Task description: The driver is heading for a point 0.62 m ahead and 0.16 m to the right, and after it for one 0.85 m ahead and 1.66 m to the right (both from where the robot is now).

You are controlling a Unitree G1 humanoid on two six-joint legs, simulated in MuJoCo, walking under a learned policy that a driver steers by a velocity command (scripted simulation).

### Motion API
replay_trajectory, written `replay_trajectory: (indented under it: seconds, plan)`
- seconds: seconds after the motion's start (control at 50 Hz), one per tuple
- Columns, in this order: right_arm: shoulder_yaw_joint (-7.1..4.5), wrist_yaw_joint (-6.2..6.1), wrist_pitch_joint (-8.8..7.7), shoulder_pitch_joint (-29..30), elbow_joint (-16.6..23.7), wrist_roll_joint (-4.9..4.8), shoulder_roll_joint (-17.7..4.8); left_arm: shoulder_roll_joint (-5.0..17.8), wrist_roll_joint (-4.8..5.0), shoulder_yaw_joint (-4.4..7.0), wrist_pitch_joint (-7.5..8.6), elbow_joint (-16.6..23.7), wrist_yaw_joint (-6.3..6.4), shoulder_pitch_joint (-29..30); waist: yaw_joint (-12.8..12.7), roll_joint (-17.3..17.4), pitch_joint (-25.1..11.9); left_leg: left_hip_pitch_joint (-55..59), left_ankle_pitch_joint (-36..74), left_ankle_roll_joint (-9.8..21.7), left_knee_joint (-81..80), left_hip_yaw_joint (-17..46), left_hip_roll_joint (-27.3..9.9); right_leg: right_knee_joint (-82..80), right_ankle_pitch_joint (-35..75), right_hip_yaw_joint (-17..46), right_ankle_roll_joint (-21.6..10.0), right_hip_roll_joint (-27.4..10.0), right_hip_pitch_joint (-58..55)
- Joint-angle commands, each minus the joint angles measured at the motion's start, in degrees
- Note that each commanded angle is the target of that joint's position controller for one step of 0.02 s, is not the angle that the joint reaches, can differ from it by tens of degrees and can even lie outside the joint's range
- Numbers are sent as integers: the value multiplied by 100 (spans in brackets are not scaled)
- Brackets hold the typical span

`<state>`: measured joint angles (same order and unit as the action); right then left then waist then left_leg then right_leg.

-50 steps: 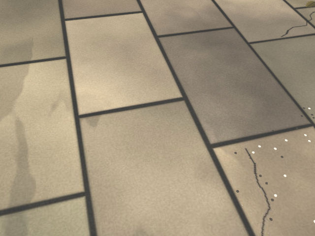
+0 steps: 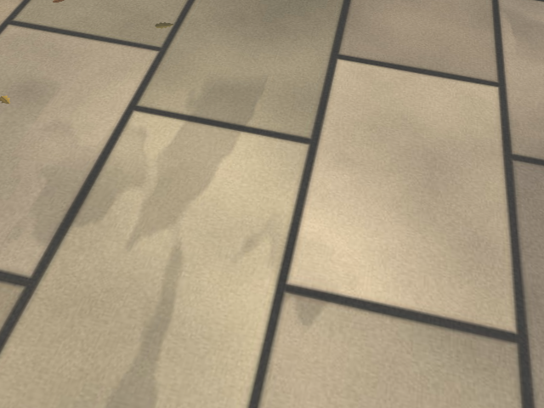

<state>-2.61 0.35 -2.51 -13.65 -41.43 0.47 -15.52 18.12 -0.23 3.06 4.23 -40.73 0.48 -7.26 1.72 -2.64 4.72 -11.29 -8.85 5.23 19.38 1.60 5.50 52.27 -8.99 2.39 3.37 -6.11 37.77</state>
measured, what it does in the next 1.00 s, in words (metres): walks ahead, turning right: right foot, then left foot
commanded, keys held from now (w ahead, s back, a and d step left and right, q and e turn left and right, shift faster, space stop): e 0.78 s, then no key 0.18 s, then w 0.04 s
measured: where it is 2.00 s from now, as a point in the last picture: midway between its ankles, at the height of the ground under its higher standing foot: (303, 350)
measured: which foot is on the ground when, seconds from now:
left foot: down 0.00-0.22, up 0.24-0.60, down 0.62-1.00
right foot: up 0.00-0.18, down 0.20-0.62, up 0.64-1.00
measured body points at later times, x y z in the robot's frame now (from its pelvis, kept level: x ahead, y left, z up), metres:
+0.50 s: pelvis +0.13 -0.03 -0.01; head +0.17 -0.05 +0.44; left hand +0.33 +0.22 -0.10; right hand +0.22 -0.33 -0.12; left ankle +0.19 +0.12 -0.71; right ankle +0.18 -0.13 -0.75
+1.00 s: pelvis +0.15 +0.00 -0.01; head +0.17 -0.02 +0.44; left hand +0.42 +0.14 -0.10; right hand +0.11 -0.31 -0.12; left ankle +0.21 +0.11 -0.75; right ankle +0.07 -0.11 -0.73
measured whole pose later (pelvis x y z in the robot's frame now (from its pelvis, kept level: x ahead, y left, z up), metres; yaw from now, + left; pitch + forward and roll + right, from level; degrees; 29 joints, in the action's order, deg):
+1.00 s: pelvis +0.15 +0.00 -0.01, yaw -29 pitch +1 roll -1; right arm -3.1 -1.2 1.1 -10.7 -42.8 -0.8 -15.9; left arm 16.2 0.7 3.3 -3.5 -35.7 0.3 -9.1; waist 2.1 0.0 2.5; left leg -14.0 -14.9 -0.5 28.0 -3.5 -3.7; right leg 34.5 -19.0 0.8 3.1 -0.2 16.6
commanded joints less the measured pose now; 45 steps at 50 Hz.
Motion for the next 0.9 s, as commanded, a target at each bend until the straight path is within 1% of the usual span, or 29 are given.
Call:
replay_trajectory:
  seconds: [0.02,0.06,0.1,0.16,0.18,0.2,0.22,0.24,0.26,0.28,0.3,0.32,0.34,0.36,0.4,0.46,0.54,0.6,0.62,0.64,0.66,0.68,0.7,0.72,0.74,0.78,0.8,0.84,0.9]
  plan:
    - [-160,-94,-72,221,228,52,-767,173,52,0,5,103,-63,-286,-60,681,-898,79,3506,629,-408,25,-1251,-989,1246,-168,-24,107,-1106]
    - [-156,-97,-57,165,85,96,-813,238,89,17,13,140,-121,-143,36,659,-832,284,3210,630,-421,41,-1435,-1366,1467,-104,-97,164,-1191]
    - [-179,-97,-13,219,-22,85,-889,394,84,75,4,235,-175,-24,65,681,-676,595,3149,658,-240,93,-1636,-1538,985,-72,-212,237,-977]
    - [-227,-178,144,308,-95,-50,-961,516,23,150,-27,385,-274,-60,-14,704,-558,996,3347,594,454,207,-1844,-1760,19,-215,-423,368,-736]
    - [-232,-226,204,395,-77,-114,-952,520,14,176,-31,360,-299,-295,-163,668,-615,985,3489,475,879,145,-1770,-2086,102,-319,-530,471,-1001]
    - [-231,-272,237,308,-76,-124,-913,685,0,255,-19,304,-285,-660,-324,460,-824,831,3514,213,1563,-31,-1485,-2565,1082,-227,-713,539,-1668]
    - [-207,-303,205,167,69,32,-845,1148,-30,381,-21,329,-224,-1010,-319,-360,-1322,124,2226,-184,2898,-373,-890,-2535,3529,877,-1146,-153,-2740]
    - [-98,-256,172,-54,218,150,-499,1402,-99,419,-66,388,-175,-1131,-167,-1434,-1739,-1810,-2238,-659,4711,-399,222,-2728,4880,2843,-2381,-1400,-4157]
    - [-102,-170,166,34,141,92,-698,881,-69,284,-95,436,-146,-1227,-381,-882,-2299,-2079,-2927,-659,5326,498,49,-2943,3920,3194,-2490,-1435,-4358]
    - [-141,-140,209,268,195,-60,-786,766,-15,263,-120,543,-119,-867,-340,-521,-1869,-2345,-2626,-679,5598,582,-173,-2974,3096,2699,-2271,-1212,-4035]
    - [-145,-157,262,448,193,-63,-756,673,59,248,-180,600,-87,-628,-295,-40,-1551,-2458,-2311,-706,5397,523,-344,-3089,2334,2326,-2006,-956,-3619]
    - [-167,-193,319,581,223,-29,-768,633,111,229,-252,654,-48,-432,-233,122,-1235,-2417,-2061,-747,4950,500,-490,-3229,1725,2126,-1839,-818,-3133]
    - [-172,-212,362,618,257,-37,-721,640,96,230,-313,686,-13,-323,-121,-49,-1098,-2107,-1855,-778,4371,438,-529,-3362,1186,1946,-1686,-549,-2719]
    - [-150,-218,379,581,247,-48,-613,685,55,259,-374,727,6,-255,-88,-269,-1018,-1885,-1734,-838,3917,307,-424,-3434,990,1825,-1612,-346,-2498]
    - [-137,-242,356,476,180,-60,-532,799,11,325,-442,762,70,-337,-133,-505,-1150,-1600,-1635,-948,3309,260,-317,-3427,981,1792,-1638,-260,-2476]
    - [-143,-240,321,483,145,-58,-546,899,50,387,-502,818,135,-311,-207,-550,-1288,-1244,-1237,-994,2657,320,-294,-3400,531,1915,-1585,-208,-2344]
    - [-192,-168,218,500,167,-88,-613,894,61,404,-608,887,143,-226,-264,-686,-1196,-996,-1091,-898,1937,358,-265,-3362,-89,2351,-1473,-161,-2298]
    - [-266,-107,111,104,43,-89,-664,819,144,386,-691,929,165,-103,-34,-641,-1109,-166,-334,-643,483,226,-332,-3011,-301,2363,-1161,128,-1999]
    - [-362,-134,111,-61,48,-8,-1007,623,129,326,-695,938,163,-243,-68,-141,-1131,353,-366,-349,41,876,-1140,-2406,-1019,2035,-867,454,-1494]
    - [-475,-169,169,70,60,146,-1537,394,128,274,-656,1131,146,-195,-284,1587,-766,387,-51,423,-417,2336,-2259,-1194,-2124,792,-519,1403,-333]
    - [-423,-164,142,309,223,296,-1309,787,30,391,-576,1078,127,-321,-234,1796,-766,-20,473,1018,-507,2937,-2893,303,-2593,659,-257,1206,-270]
    - [-322,-206,122,651,368,244,-986,1021,70,492,-576,911,98,-510,-370,1305,-743,-107,703,943,-370,2425,-2673,1000,-2254,743,-178,1062,-344]
    - [-280,-234,123,889,415,133,-810,977,94,511,-628,734,102,-674,-459,1017,-664,-80,751,653,-225,1783,-2266,1308,-1921,643,-82,1023,-336]
    - [-255,-260,129,945,433,32,-735,838,80,486,-682,653,125,-743,-419,943,-635,116,802,503,-128,1433,-2050,1615,-1618,587,13,992,-168]
    - [-226,-282,146,877,424,-5,-710,684,91,437,-720,656,117,-715,-346,935,-584,184,1170,520,-82,1175,-1985,1826,-1494,516,101,956,-72]
    - [-231,-319,210,624,379,31,-747,533,160,365,-731,812,88,-409,-163,1033,-559,437,1455,594,-95,761,-1861,1536,-1272,214,223,857,12]
    - [-245,-332,238,425,334,48,-784,452,169,321,-716,903,85,-196,-11,1096,-601,677,1582,663,-67,748,-1888,1216,-1269,181,269,805,40]
    - [-286,-323,277,227,268,37,-910,331,130,250,-698,1006,69,-14,110,1184,-753,972,1800,760,16,740,-2006,576,-1437,151,304,708,-210]
    - [-346,-238,303,374,276,-26,-1107,250,87,169,-688,1027,20,-11,98,1326,-852,684,2038,800,73,558,-2078,-463,-1661,-149,201,623,-1136]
